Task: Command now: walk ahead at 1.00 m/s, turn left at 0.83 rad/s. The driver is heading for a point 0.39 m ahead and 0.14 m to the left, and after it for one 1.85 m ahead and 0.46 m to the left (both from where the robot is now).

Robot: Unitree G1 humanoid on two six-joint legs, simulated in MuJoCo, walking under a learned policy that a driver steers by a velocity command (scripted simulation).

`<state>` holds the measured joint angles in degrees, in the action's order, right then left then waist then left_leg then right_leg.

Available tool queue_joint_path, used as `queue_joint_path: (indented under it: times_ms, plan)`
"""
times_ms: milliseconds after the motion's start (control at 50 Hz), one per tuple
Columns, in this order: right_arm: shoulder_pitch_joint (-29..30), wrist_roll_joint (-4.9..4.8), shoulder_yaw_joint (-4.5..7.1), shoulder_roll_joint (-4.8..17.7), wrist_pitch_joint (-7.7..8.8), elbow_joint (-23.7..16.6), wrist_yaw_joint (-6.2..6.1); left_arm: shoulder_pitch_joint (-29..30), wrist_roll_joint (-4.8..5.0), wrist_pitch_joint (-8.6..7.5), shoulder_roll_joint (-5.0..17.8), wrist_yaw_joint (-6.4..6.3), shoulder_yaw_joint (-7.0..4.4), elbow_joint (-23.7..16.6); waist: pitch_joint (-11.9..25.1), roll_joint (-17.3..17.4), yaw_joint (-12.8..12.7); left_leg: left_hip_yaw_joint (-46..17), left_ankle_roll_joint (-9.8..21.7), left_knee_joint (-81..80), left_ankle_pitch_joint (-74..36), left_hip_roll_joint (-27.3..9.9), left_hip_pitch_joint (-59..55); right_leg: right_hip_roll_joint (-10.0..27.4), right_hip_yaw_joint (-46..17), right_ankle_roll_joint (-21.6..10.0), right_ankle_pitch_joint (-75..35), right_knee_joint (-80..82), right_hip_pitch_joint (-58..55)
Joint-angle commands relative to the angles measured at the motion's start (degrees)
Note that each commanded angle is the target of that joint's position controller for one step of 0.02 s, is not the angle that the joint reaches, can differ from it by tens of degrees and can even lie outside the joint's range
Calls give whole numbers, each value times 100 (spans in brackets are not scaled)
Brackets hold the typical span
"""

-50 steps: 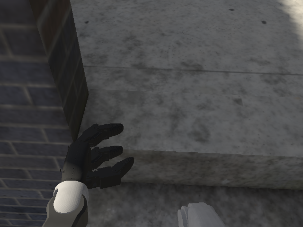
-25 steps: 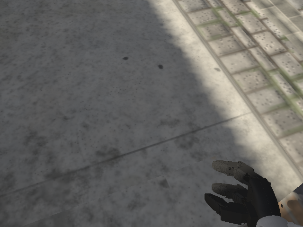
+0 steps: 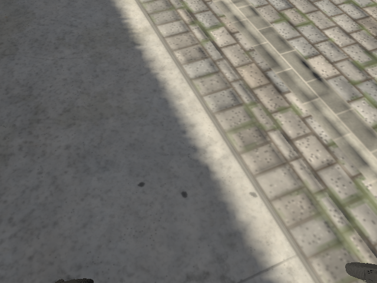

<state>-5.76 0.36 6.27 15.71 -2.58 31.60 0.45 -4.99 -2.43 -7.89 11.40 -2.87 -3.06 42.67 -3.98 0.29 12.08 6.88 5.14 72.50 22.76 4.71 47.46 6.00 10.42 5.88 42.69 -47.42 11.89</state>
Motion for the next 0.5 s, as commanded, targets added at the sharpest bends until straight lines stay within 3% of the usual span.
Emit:
queue_joint_path:
  times_ms: [20, 40, 60, 80, 100, 120, 140, 160, 180, 200, 220, 260, 300, 320, 340, 360, 400, 420, 440, 460, 480, 500]
  plan:
    - [-4493, -11, 375, 500, -279, 1209, 89, 2907, 272, -197, 586, 134, -146, -1263, 1537, 229, 2177, -524, 870, -1737, -1233, -303, -4794, -479, -283, -833, -3708, -2790, 1949]
    - [-4254, 98, 232, 236, -159, 1230, 79, 3433, 277, -50, -400, 269, 144, -1555, 689, 891, 1787, -1110, 1186, -2413, -1040, -331, -3974, -920, -420, -836, -2252, -4946, 2772]
    - [-3286, 157, 69, 103, 17, 1150, 149, 2916, 289, 124, -1006, 358, 331, -1601, 239, 1135, 692, -1132, 1039, -2689, -987, 44, -3183, -925, -674, -1057, -1680, -6320, 3234]
    - [-2421, 94, -136, -190, 233, 900, 205, 1844, 100, 206, -1167, 351, 412, -1700, 76, 816, -479, -2285, 929, -2922, -1171, 459, -2459, -923, -1219, -1148, -2069, -6712, 3538]
    - [-741, -93, -30, 423, 362, 399, 26, 129, -327, 324, -1170, 430, 491, -1927, 343, 1931, -1932, -5260, 1039, -4811, 943, -87, -1769, -1080, -1517, -919, -2228, -6276, 3843]
    - [-588, -92, 56, 706, 474, 131, -75, 147, -583, 335, -361, 440, 374, -1785, 322, 1213, -1900, -5731, 979, -5551, 2546, -323, -1542, -843, -1538, -852, -2206, -6232, 3825]
    - [-650, 17, 64, 808, 591, 95, -85, 550, -515, 363, 144, 420, 256, -1792, 456, 851, -1590, -5466, 921, -5627, 2751, -407, -1604, -775, -1499, -840, -2138, -5799, 3797]
    - [-1153, 122, 151, 1063, 638, 132, -129, 713, -433, 431, 685, 346, 174, -1718, 635, 457, -1151, -5101, 792, -6041, 2682, -511, -1938, -682, -1357, -831, -1362, -4703, 3533]
    - [-1586, 169, 165, 955, 683, 335, -147, 1270, -324, 510, 836, 314, 133, -1830, 452, 1, -818, -4924, 691, -6097, 2440, -522, -1959, -634, -1318, -754, -999, -3698, 3375]
    - [-1835, 143, 101, 763, 755, 386, -133, 1438, -175, 535, 1065, 232, 22, -1770, 461, -420, -582, -5069, 678, -6253, 2043, -653, -2152, -487, -1379, -621, -1397, -2517, 2925]
    - [-1975, 89, 149, 747, 761, 528, -146, 1793, -20, 541, 990, 202, 15, -1780, 388, -505, -340, -5061, 716, -6171, 1511, -749, -2297, -396, -1477, -516, -1892, -1890, 2750]
    - [-2015, -1, 197, 779, 707, 639, -113, 1944, 124, 513, 674, 238, 101, -1716, 523, -473, -196, -4763, 869, -5838, 435, -671, -2947, -419, -1703, -475, -2484, -696, 2392]
    - [-1760, -96, 228, 896, 661, 626, -54, 2012, 180, 443, 510, 241, 136, -1654, 507, -264, -315, -4242, 844, -5621, -646, -506, -3491, -529, -1696, -434, -2901, 209, 2320]
    - [-1794, -177, 248, 913, 544, 710, -45, 1879, 148, 433, 427, 289, 208, -1590, 609, -144, -358, -4067, 767, -5626, -1059, -421, -3819, -603, -1582, -454, -2970, 449, 2230]
    - [-1758, -180, 239, 907, 510, 683, -8, 1862, 171, 438, 427, 313, 193, -1602, 603, 22, -398, -3982, 784, -5547, -1276, -438, -3944, -710, -1470, -422, -2885, 682, 2197]
    - [-1658, -153, 203, 823, 503, 629, 34, 1844, 125, 401, 434, 300, 229, -1577, 613, 50, -410, -3979, 736, -5471, -1584, -432, -4160, -761, -1463, -427, -2976, 923, 2170]
    - [-1610, -82, 183, 834, 486, 622, 116, 1814, 153, 365, 558, 258, 196, -1583, 593, 168, -404, -4004, 711, -5281, -2235, -437, -4237, -845, -1354, -428, -3003, 1295, 1937]
    - [-1576, -95, 177, 873, 439, 590, 166, 1666, 188, 369, 587, 217, 216, -1569, 643, 175, -443, -4012, 666, -5057, -2718, -379, -4110, -838, -1343, -516, -3030, 1398, 1651]
    - [-1257, -18, 194, 958, 445, 481, 225, 1463, 212, 362, 688, 149, 160, -1578, 653, 22, -670, -3944, 574, -4801, -2863, -363, -3696, -936, -1417, -524, -2756, 1726, 1030]
    - [-978, -6, 154, 1009, 461, 425, 267, 1016, 229, 401, 711, 47, 134, -1540, 815, -54, -1029, -3786, 378, -4302, -3441, -178, -2889, -925, -1497, -599, -2834, 2129, -311]
    - [-678, -48, 117, 979, 512, 348, 283, 181, 166, 402, 1046, -55, -5, -1373, 1184, -256, -1491, -3362, 120, -3527, -3846, 62, -1971, -589, -1727, -780, -2944, 2122, -1907]
    - [-564, -87, 41, 842, 609, 205, 189, -936, 1, 354, 1455, -162, -145, -1243, 1725, -806, -2044, -2755, -85, -2119, -3042, 284, -989, 427, -2669, -1142, -1970, 2305, -3267]
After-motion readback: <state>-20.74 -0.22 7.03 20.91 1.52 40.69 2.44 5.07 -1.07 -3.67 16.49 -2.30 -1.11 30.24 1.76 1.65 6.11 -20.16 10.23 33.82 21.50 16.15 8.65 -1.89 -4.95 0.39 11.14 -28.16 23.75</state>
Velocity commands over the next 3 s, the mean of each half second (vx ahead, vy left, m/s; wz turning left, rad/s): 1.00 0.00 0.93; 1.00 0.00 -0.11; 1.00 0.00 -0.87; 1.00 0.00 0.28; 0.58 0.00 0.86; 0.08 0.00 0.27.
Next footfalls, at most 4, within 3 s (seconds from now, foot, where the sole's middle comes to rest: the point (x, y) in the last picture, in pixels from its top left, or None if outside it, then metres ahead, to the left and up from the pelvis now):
0.06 left None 0.19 0.01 -0.71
0.48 right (189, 279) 0.43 -0.07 -0.71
0.80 left None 0.49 0.31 -0.71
1.22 right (69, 164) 0.96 0.30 -0.71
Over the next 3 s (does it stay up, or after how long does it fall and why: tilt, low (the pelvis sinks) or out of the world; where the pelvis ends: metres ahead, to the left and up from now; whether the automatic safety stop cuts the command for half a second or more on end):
stays up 2.08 0.44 0.05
